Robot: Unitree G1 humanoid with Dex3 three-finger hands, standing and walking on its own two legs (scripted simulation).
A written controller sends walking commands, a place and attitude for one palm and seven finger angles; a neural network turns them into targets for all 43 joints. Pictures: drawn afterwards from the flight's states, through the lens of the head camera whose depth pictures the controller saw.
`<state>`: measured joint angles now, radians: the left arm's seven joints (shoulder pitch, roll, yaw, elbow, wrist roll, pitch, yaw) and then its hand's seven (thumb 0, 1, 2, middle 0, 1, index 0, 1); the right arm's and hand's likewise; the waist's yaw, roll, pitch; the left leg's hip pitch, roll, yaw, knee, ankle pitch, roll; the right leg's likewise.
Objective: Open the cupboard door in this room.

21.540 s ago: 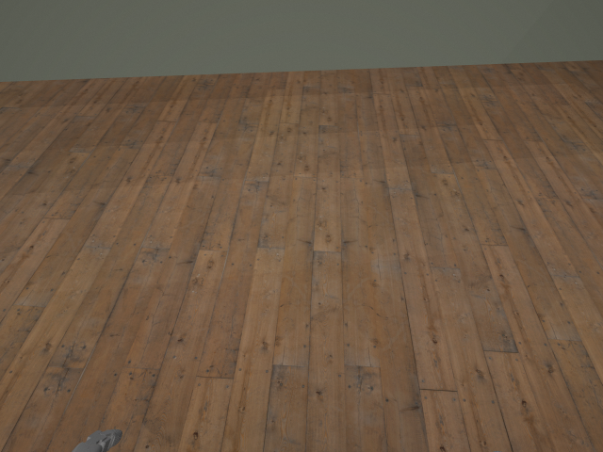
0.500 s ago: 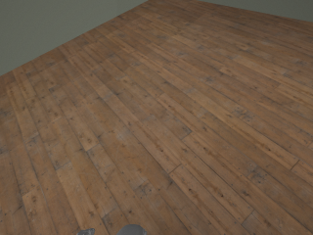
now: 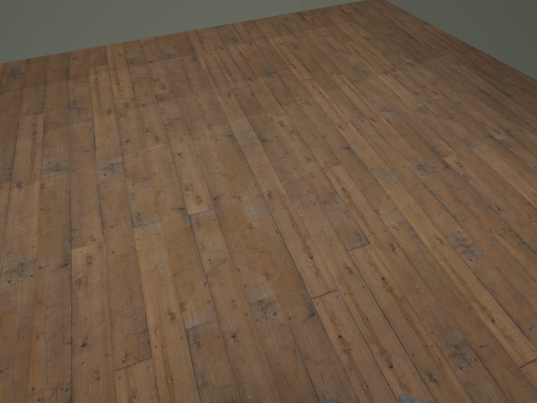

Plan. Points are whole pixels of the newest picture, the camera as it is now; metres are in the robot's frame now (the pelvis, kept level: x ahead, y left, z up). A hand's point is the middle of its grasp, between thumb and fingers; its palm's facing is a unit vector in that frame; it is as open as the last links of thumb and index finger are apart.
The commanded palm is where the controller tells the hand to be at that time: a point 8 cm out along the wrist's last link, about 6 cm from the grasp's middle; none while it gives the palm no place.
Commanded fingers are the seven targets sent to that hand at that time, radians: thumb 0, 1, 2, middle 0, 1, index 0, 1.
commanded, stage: turn or walk to find it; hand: left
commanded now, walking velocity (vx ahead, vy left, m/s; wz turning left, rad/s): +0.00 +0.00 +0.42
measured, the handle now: out of the picture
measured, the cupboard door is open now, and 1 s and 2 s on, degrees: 0 0 0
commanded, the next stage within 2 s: stand and wait in 1.74 s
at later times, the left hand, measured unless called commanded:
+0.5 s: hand out of the picture +0.05 +0.16 -0.14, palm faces +0.19 -0.94 -0.28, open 7.4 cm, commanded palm none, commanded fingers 0.00 0.90 0.90 -0.20 -0.30 -0.20 -0.30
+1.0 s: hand out of the picture -0.12 +0.19 -0.19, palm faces +0.48 -0.84 -0.24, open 7.4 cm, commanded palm none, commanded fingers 0.00 0.90 0.90 -0.20 -0.30 -0.20 -0.30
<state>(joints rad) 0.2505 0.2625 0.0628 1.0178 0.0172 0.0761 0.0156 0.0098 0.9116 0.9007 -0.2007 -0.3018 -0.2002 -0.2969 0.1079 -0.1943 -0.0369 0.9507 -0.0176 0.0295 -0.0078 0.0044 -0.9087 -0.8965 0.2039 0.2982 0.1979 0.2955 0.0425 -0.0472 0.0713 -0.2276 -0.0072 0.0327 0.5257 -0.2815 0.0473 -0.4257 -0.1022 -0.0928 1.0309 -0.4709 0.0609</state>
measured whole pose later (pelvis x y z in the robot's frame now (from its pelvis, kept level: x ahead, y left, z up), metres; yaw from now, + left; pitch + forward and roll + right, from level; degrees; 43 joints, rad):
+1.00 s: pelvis -0.03 -0.01 +0.00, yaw +25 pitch +0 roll -1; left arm 0.26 0.26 0.06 1.01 0.01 0.07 0.03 0.01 0.91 0.90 -0.20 -0.30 -0.20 -0.30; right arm 0.09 -0.21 -0.04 0.94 -0.01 0.02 0.00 0.00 -0.91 -0.90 0.20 0.30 0.20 0.30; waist 0.05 -0.05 0.09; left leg -0.25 0.00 0.05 0.57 -0.33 0.04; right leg -0.38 -0.12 -0.10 1.01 -0.54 0.06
